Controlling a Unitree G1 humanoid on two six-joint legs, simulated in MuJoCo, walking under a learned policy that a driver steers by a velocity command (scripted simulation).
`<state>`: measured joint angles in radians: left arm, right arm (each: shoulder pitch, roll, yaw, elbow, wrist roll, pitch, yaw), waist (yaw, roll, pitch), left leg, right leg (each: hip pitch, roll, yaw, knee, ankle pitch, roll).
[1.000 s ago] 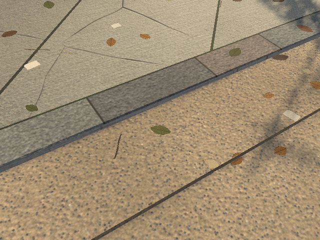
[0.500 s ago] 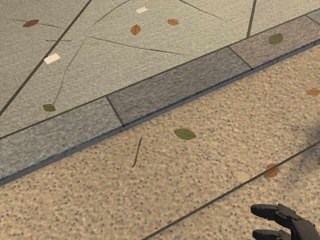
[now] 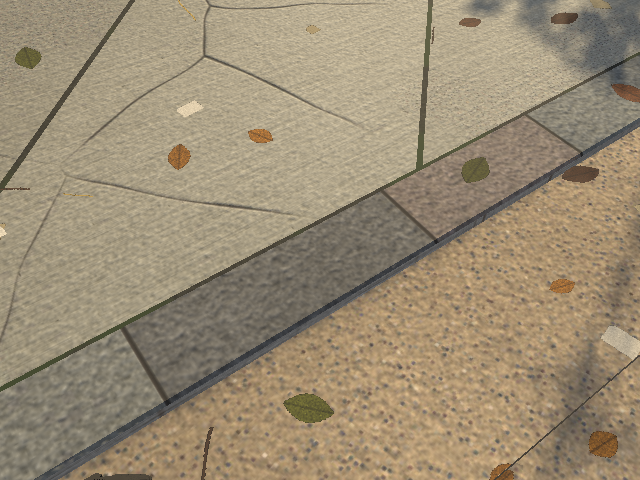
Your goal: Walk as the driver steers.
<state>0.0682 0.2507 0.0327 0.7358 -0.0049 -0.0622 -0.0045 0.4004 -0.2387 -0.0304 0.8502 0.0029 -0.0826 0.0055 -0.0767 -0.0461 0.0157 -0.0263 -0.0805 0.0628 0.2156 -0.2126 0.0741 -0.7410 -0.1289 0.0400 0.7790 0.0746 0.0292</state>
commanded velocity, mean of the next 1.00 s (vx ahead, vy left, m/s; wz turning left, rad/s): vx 0.50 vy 0.00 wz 0.40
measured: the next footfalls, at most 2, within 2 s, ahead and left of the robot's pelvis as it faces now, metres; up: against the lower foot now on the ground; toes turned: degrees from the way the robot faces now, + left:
right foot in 0.12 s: +0.31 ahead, -0.16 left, +0.03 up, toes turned +1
left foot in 0.58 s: +0.33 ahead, +0.09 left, +0.03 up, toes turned +22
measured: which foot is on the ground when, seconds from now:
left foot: down 0.00-0.18, up 0.20-0.56, down 0.58-1.00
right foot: up 0.00-0.10, down 0.12-0.58, up 0.60-1.00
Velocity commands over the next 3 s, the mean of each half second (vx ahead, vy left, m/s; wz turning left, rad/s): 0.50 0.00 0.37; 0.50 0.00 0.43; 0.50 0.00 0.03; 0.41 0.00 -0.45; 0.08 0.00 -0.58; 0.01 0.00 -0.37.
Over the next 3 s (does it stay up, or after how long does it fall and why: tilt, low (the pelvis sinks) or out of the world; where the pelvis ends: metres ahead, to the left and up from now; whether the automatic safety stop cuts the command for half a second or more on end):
stays up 1.04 0.17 0.07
